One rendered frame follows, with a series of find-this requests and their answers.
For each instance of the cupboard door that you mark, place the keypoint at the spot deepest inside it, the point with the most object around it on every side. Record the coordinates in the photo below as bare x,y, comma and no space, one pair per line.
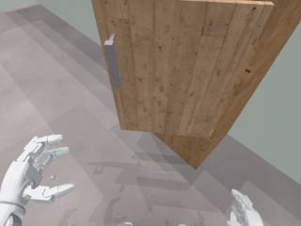
178,59

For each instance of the robot left hand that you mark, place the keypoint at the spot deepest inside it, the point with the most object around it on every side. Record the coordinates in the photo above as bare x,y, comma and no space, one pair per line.
16,186

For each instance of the robot right hand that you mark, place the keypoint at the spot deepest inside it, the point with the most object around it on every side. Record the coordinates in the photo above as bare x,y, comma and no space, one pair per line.
247,215

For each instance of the handle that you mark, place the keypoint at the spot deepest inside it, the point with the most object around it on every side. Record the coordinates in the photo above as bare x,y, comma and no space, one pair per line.
110,51

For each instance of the robot left forearm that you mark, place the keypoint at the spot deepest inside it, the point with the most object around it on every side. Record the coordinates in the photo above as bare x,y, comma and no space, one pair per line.
11,214

